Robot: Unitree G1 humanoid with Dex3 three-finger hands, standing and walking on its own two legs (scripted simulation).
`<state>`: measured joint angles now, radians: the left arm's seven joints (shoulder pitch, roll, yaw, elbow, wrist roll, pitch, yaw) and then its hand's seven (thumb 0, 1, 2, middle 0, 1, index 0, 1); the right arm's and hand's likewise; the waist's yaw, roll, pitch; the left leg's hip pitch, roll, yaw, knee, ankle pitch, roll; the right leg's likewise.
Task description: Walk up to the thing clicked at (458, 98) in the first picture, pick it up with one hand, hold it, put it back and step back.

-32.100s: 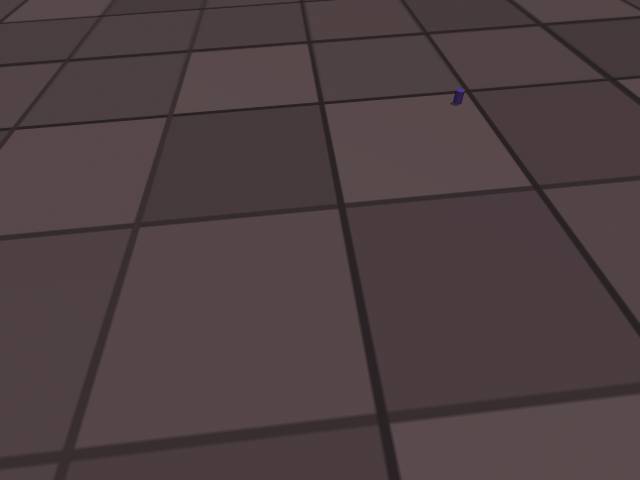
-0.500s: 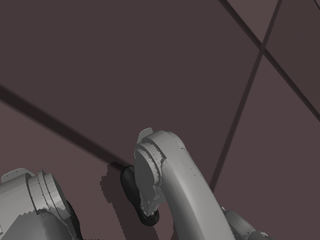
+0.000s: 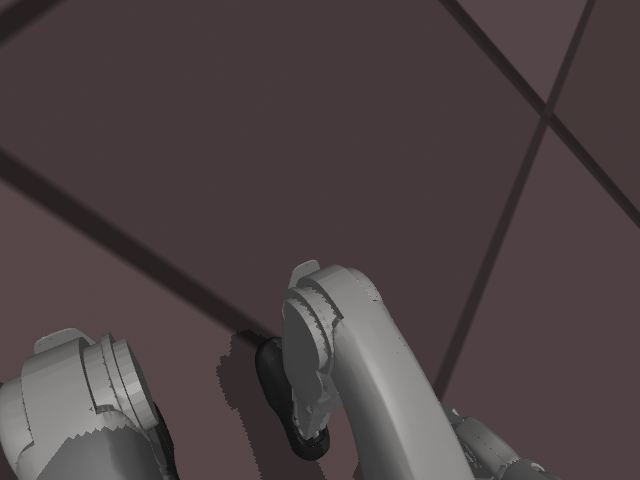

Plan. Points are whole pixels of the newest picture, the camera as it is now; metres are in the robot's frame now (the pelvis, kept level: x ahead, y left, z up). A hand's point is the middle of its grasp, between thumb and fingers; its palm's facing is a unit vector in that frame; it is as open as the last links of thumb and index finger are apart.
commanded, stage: settle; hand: left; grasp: from above
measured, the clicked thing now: out of the picture +0.47 +0.37 -0.25
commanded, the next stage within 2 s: lift in 0.62 s
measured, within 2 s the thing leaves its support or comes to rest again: neither
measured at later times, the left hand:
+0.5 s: hand out of the picture +0.43 +0.36 -0.14, palm faces -0.45 -0.13 -0.88, open 7.0 cm
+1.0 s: hand out of the picture +0.41 +0.37 -0.07, palm faces -0.47 -0.15 -0.87, open 7.0 cm
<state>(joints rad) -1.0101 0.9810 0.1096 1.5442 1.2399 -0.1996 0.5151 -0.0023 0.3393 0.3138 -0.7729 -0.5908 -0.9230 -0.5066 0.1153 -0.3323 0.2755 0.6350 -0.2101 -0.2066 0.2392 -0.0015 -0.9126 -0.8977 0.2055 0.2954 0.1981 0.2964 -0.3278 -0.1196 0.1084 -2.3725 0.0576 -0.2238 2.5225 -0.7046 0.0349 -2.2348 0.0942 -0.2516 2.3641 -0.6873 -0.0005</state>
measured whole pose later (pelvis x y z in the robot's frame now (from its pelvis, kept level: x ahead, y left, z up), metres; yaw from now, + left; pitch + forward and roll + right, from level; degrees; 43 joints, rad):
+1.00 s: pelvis -0.01 +0.00 +0.07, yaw +7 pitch +35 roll -9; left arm -0.88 0.75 0.03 1.16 1.12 -0.13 0.12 0.00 0.33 0.32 -0.77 -0.59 -0.94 -0.49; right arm 0.22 -0.28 0.08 0.64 -0.07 0.03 0.11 0.00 -0.91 -0.90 0.21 0.30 0.20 0.30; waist -0.21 0.02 -0.09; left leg -2.24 0.03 -0.09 2.25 -0.64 0.05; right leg -2.13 0.06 -0.13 2.18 -0.68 0.00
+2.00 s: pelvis +0.03 +0.01 +0.37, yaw +14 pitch +17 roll -3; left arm -0.40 0.44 -0.17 0.90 0.99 -0.01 0.14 0.00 0.33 0.32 -0.77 -0.59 -0.95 -0.49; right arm 0.26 -0.25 -0.01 0.73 0.05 -0.01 -0.05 0.00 -0.91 -0.90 0.21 0.30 0.20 0.30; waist -0.08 0.05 -0.15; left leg -1.02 0.02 -0.01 1.18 -0.47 0.03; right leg -0.96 0.05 -0.01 1.13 -0.48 0.00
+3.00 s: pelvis +0.07 +0.03 +0.45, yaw +14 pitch +5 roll -1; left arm -0.30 0.38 -0.23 0.76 0.99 0.02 0.05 0.00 0.32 0.33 -0.79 -0.57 -0.96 -0.48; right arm 0.24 -0.26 -0.04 0.71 0.06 0.04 -0.04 0.01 -0.91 -0.90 0.21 0.30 0.20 0.30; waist -0.02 0.05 -0.06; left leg -0.41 0.00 0.04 0.62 -0.30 0.03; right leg -0.38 0.03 0.05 0.59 -0.31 0.00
